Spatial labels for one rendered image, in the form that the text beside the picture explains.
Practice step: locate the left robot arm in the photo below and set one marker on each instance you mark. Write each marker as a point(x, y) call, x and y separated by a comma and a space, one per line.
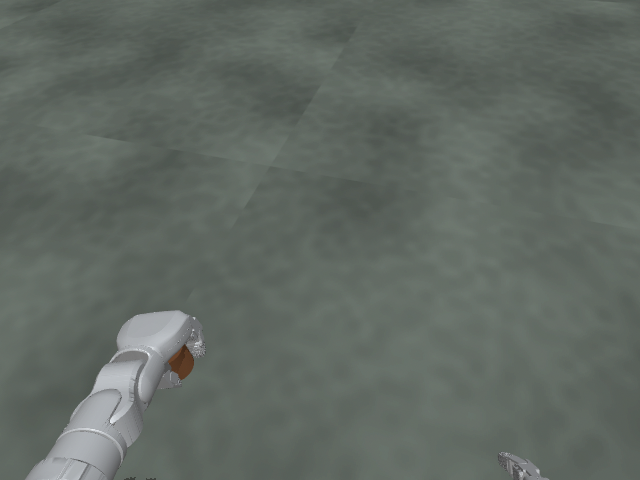
point(94, 443)

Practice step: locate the right robot hand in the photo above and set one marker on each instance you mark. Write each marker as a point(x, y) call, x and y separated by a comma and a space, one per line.
point(518, 468)

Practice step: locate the tin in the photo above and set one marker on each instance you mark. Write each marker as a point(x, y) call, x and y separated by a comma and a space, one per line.
point(182, 362)

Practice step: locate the left robot hand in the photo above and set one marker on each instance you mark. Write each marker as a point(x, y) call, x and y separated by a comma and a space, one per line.
point(165, 332)

